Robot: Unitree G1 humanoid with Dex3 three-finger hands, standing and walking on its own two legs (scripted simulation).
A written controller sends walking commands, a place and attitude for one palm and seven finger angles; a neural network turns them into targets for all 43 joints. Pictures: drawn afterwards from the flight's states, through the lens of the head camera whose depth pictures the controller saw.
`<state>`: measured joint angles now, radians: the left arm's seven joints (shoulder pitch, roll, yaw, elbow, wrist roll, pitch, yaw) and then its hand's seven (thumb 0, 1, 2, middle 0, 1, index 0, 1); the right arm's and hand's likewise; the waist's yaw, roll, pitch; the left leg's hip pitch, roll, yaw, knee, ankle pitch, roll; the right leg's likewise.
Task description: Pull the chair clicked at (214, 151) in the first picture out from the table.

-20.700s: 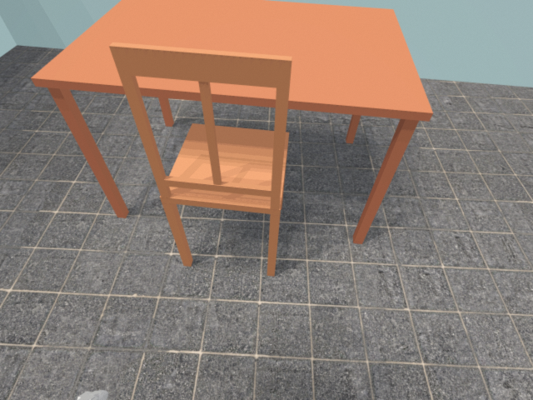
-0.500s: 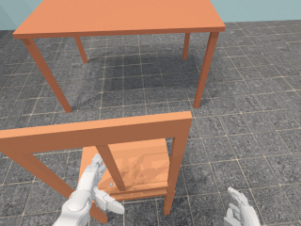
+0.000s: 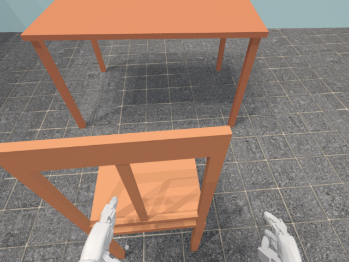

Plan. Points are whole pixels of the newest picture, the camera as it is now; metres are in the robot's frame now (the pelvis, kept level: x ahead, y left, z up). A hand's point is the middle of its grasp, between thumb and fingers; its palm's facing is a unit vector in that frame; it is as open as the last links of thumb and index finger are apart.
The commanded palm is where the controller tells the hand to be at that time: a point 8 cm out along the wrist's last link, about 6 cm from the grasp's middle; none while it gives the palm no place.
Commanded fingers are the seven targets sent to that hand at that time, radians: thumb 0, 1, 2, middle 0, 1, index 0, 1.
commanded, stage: draw the fingers out of the gap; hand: left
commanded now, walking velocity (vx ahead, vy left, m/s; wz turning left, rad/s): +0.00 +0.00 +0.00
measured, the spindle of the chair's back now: (135, 196) +0.28 +0.11 -0.02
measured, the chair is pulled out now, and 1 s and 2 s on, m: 0.62 0.62 0.61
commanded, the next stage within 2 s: draw the hand back to the body in 0.36 s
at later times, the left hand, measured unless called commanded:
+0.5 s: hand out of the picture +0.12 +0.11 -0.02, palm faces -0.09 -0.99 -0.13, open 17.5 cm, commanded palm +0.10 +0.17 +0.01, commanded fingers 0.00 -0.55 0.20 0.00 0.00 0.00 0.00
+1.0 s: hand (77, 253) +0.14 +0.17 +0.09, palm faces +0.04 -1.00 -0.08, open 17.4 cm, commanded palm +0.10 +0.23 +0.10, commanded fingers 0.00 -0.30 0.32 -0.04 -0.05 -0.04 -0.05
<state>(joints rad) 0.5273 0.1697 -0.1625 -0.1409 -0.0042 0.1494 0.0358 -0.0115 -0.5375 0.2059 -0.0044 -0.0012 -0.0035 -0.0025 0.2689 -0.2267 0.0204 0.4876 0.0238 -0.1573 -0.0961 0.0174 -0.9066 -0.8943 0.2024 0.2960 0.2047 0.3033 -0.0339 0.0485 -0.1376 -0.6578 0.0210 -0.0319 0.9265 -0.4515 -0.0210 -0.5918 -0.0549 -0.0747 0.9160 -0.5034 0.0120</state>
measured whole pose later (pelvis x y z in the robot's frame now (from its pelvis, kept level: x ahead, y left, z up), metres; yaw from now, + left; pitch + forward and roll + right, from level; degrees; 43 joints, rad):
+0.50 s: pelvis +0.00 +0.01 -0.01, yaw +0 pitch +12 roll -1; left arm 0.78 0.18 -0.19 -0.33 0.03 0.16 0.02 -0.01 -0.54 0.21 0.00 0.00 0.00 0.00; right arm 0.27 -0.20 0.01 0.43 0.04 -0.13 -0.12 0.02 -0.91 -0.89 0.20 0.30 0.21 0.30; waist -0.02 0.05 -0.18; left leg -0.73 0.02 -0.04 1.02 -0.49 -0.01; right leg -0.65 -0.05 -0.08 0.99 -0.53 0.02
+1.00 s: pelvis -0.01 +0.00 -0.01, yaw +0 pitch +9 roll -2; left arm 0.76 0.22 0.08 -0.45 -0.24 -0.23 -0.14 -0.01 -0.51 0.22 -0.01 -0.01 0.00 -0.01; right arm 0.25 -0.17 0.01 0.51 0.07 -0.17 -0.10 0.02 -0.91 -0.89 0.20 0.30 0.20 0.30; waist 0.02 0.06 -0.16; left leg -0.71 0.04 -0.05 1.03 -0.49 -0.02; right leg -0.62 -0.04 -0.09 0.99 -0.53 0.01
